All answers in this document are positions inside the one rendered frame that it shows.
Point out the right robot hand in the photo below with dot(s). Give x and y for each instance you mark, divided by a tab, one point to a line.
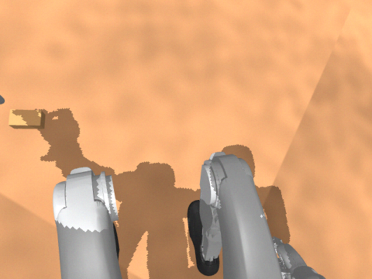
289	258

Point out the right robot arm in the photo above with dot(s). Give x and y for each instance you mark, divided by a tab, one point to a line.
305	272

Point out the right robot foot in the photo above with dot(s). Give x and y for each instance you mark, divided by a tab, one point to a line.
207	268

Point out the small box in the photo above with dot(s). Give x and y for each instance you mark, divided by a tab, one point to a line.
27	119

